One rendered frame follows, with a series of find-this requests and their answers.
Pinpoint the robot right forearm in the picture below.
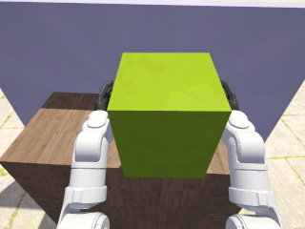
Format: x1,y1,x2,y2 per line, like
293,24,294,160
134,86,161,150
220,110,283,229

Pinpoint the carton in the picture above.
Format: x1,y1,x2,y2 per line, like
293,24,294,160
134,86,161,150
107,52,232,178

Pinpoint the robot left forearm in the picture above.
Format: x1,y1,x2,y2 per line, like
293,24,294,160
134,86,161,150
56,110,113,229

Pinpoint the robot left hand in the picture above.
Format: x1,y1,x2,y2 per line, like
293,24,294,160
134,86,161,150
93,80,113,112

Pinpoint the right robot upper arm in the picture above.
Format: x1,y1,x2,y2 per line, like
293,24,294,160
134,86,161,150
225,214,281,229

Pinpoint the left robot upper arm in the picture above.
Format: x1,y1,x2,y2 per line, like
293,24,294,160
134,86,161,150
58,211,110,229

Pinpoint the pedestal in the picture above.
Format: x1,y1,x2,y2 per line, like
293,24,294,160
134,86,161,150
0,92,265,229

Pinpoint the robot right hand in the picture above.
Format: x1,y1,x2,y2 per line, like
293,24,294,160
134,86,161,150
219,79,239,111

